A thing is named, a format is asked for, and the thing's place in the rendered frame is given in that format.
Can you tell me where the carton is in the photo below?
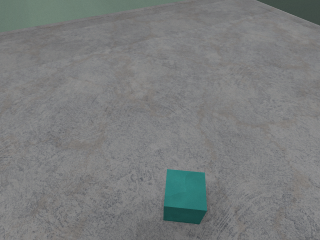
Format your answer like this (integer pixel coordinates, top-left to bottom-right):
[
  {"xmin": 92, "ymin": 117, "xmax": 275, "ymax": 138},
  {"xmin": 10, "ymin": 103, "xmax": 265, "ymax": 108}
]
[{"xmin": 163, "ymin": 169, "xmax": 207, "ymax": 225}]

